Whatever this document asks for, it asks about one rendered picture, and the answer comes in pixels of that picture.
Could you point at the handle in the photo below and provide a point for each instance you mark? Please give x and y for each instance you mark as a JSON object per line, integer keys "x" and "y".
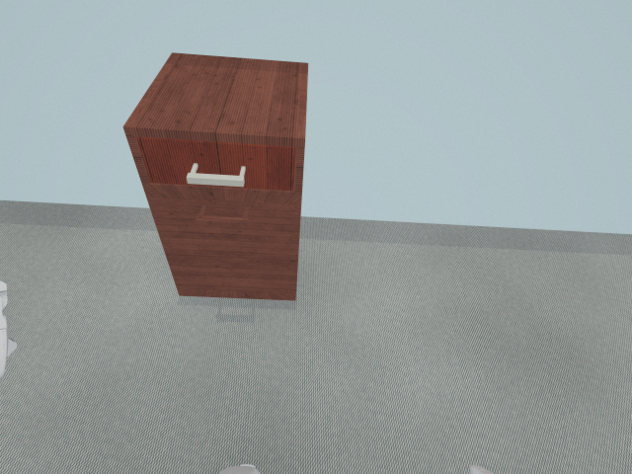
{"x": 222, "y": 221}
{"x": 216, "y": 180}

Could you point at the drawer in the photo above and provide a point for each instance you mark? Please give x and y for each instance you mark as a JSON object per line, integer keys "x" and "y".
{"x": 268, "y": 167}

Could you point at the cabinet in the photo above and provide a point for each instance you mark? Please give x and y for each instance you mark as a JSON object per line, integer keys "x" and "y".
{"x": 238, "y": 100}

